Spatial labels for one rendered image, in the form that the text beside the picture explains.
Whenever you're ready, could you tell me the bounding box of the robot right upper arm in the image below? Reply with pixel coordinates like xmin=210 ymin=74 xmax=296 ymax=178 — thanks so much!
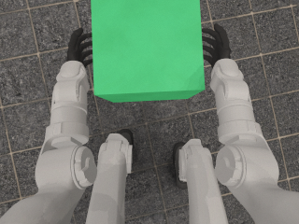
xmin=214 ymin=144 xmax=299 ymax=224

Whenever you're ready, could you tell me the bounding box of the robot left thigh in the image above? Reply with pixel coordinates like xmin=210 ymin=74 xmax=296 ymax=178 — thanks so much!
xmin=85 ymin=139 xmax=133 ymax=224

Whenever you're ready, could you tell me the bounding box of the robot left forearm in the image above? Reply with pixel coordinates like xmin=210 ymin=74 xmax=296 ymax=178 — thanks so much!
xmin=35 ymin=61 xmax=90 ymax=185

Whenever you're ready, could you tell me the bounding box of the carton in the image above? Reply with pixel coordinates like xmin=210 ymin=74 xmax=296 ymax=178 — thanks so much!
xmin=91 ymin=0 xmax=206 ymax=103

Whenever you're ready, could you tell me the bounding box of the right robot shin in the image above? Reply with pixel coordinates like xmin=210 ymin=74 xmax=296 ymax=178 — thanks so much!
xmin=178 ymin=138 xmax=213 ymax=182

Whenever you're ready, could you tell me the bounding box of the robot right hand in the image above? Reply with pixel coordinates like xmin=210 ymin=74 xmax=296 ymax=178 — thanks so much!
xmin=201 ymin=23 xmax=231 ymax=69

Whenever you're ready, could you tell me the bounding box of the robot left hand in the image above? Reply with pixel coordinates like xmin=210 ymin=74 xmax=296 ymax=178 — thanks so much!
xmin=66 ymin=27 xmax=93 ymax=68

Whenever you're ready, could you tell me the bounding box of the robot right forearm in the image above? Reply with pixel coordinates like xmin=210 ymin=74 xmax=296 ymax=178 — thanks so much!
xmin=209 ymin=58 xmax=279 ymax=169

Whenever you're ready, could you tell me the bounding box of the robot left upper arm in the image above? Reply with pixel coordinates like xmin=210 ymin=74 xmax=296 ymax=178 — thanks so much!
xmin=0 ymin=145 xmax=97 ymax=224

